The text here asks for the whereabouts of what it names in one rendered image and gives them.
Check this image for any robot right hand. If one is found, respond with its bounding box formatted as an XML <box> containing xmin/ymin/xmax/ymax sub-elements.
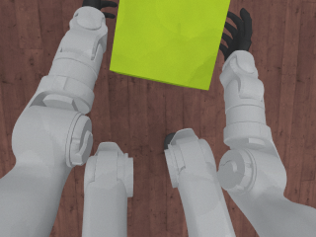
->
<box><xmin>219</xmin><ymin>8</ymin><xmax>253</xmax><ymax>62</ymax></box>

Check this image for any robot left hand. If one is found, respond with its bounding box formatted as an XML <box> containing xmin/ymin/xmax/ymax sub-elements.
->
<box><xmin>82</xmin><ymin>0</ymin><xmax>118</xmax><ymax>19</ymax></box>

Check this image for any robot left upper arm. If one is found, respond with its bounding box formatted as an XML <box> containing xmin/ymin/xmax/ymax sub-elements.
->
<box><xmin>0</xmin><ymin>105</ymin><xmax>94</xmax><ymax>237</ymax></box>

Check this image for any left robot forearm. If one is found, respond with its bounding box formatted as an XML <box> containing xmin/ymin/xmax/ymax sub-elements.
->
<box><xmin>11</xmin><ymin>6</ymin><xmax>108</xmax><ymax>155</ymax></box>

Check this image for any carton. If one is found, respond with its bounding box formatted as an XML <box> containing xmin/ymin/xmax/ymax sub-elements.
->
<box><xmin>110</xmin><ymin>0</ymin><xmax>230</xmax><ymax>91</ymax></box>

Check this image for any robot right shin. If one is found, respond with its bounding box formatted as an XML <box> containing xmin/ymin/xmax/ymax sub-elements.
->
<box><xmin>170</xmin><ymin>128</ymin><xmax>217</xmax><ymax>171</ymax></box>

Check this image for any robot shin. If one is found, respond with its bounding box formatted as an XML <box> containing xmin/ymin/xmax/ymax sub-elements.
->
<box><xmin>84</xmin><ymin>141</ymin><xmax>124</xmax><ymax>194</ymax></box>
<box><xmin>170</xmin><ymin>128</ymin><xmax>217</xmax><ymax>171</ymax></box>

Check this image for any right robot forearm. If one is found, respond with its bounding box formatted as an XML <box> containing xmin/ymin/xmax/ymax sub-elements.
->
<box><xmin>219</xmin><ymin>50</ymin><xmax>281</xmax><ymax>162</ymax></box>

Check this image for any robot right upper arm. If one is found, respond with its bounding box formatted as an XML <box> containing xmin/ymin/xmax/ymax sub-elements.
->
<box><xmin>216</xmin><ymin>146</ymin><xmax>316</xmax><ymax>237</ymax></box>

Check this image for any robot left shin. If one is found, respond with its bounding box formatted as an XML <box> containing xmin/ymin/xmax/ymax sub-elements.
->
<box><xmin>84</xmin><ymin>141</ymin><xmax>124</xmax><ymax>194</ymax></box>

